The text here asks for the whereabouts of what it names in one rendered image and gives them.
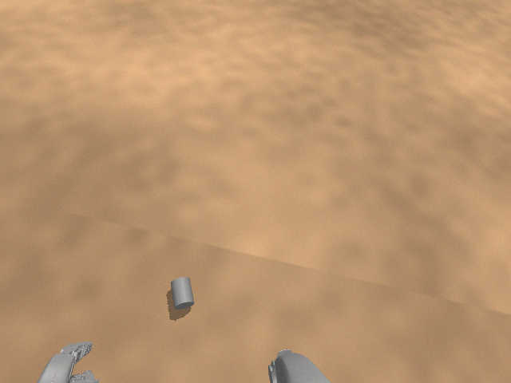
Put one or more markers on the can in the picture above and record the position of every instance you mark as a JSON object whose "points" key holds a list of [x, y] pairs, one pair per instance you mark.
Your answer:
{"points": [[182, 293]]}

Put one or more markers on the left robot hand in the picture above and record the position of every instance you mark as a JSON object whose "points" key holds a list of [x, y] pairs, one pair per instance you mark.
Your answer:
{"points": [[60, 367]]}

